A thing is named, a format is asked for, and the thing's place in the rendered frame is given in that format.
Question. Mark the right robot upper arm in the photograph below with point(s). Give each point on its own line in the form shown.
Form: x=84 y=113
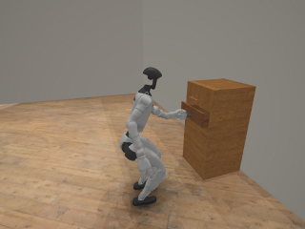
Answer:
x=143 y=103

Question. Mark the left robot upper arm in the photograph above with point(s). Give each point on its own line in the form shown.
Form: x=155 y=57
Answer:
x=155 y=110

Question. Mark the right robot thigh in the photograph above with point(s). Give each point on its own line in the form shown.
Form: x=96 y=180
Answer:
x=152 y=157

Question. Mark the cabinet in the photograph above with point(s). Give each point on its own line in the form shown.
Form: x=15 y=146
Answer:
x=218 y=150

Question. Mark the robot left forearm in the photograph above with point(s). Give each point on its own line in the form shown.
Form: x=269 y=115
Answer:
x=166 y=115

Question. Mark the drawer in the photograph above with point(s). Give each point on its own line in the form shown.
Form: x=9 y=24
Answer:
x=200 y=116

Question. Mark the robot right forearm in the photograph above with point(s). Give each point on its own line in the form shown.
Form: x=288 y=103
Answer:
x=134 y=136

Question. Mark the left robot hand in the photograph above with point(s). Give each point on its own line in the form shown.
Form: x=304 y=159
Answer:
x=180 y=113

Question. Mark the right robot hand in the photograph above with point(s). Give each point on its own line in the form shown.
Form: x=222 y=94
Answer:
x=143 y=165

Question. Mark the right robot foot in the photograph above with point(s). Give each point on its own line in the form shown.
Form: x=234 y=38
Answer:
x=147 y=200

